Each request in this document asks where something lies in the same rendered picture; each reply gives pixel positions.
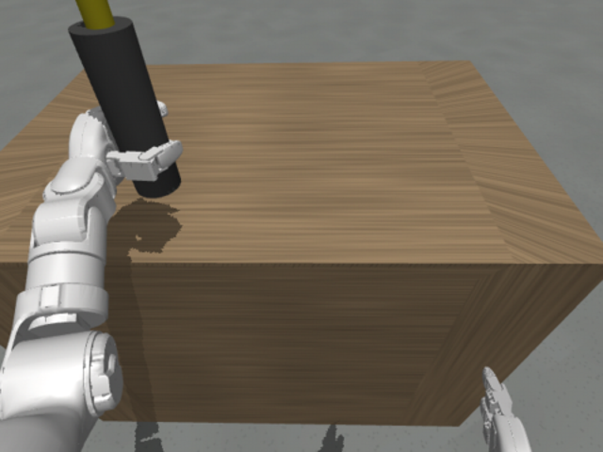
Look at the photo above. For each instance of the bottle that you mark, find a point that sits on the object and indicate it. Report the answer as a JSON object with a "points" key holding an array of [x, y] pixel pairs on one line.
{"points": [[109, 50]]}

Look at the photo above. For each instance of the left robot hand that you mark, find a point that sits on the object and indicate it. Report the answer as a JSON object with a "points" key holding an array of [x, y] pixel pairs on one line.
{"points": [[92, 137]]}

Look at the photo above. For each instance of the right robot hand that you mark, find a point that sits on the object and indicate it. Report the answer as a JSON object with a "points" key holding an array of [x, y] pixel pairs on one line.
{"points": [[502, 431]]}

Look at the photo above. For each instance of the left robot arm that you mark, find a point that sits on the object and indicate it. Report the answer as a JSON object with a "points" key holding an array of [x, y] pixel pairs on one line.
{"points": [[57, 376]]}

